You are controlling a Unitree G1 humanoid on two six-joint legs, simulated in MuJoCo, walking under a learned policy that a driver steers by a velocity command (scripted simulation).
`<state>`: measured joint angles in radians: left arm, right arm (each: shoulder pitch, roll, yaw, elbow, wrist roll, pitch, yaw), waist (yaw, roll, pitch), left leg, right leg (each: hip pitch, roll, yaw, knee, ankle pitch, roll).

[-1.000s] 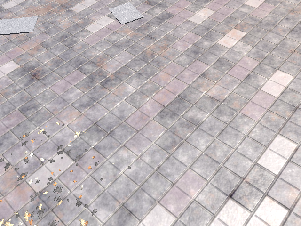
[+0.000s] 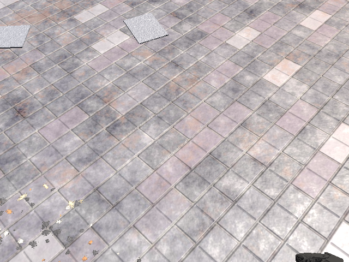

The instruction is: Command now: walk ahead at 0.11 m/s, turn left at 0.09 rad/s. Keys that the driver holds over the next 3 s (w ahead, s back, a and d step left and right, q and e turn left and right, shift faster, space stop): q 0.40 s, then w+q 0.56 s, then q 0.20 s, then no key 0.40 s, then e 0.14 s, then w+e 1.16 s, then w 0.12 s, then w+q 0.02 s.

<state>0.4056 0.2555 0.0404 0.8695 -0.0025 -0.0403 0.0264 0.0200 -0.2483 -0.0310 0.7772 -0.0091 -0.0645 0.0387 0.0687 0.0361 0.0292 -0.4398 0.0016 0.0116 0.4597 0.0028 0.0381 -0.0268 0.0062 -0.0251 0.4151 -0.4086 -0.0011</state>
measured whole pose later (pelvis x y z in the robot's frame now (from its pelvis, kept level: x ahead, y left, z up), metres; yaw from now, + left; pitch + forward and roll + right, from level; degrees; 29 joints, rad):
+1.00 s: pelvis +0.16 +0.10 +0.01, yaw +32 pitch +2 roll -1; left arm 0.26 0.32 0.08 0.76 -0.01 -0.10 0.00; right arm 0.24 -0.28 -0.06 0.74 0.02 -0.04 0.03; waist 0.01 -0.04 0.02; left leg -0.28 -0.05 0.01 0.52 -0.27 0.07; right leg -0.48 -0.09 0.00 1.15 -0.36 0.01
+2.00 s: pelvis +0.42 +0.27 -0.01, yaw +34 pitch +1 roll +0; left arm 0.17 0.32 0.07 0.71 -0.03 -0.03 -0.05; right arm 0.31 -0.31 -0.08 0.75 0.01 -0.02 -0.02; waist -0.04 0.04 0.02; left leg -0.17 0.11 0.07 0.72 -0.49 -0.05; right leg -0.39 0.00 -0.07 0.67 -0.29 -0.07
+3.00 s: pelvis +0.92 +0.40 -0.01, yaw -2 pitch +2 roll +1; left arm 0.12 0.30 0.06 0.59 -0.02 -0.03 -0.04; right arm 0.29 -0.32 -0.06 0.82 0.03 -0.08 0.01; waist -0.04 0.00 0.07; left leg -0.22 0.08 0.04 1.09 -0.48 -0.02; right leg -0.49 0.02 -0.03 0.66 -0.19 -0.08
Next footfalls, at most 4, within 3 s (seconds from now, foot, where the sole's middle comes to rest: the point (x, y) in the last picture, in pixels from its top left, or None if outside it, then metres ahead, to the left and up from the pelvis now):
0.38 right None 0.14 -0.13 -0.77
0.88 left None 0.15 0.19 -0.77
1.30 right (133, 254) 0.48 0.24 -0.77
1.60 left None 0.26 0.37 -0.77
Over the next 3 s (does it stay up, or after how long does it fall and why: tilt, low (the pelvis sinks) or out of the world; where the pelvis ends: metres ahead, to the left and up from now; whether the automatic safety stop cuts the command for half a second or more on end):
stays up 0.92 0.40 -0.01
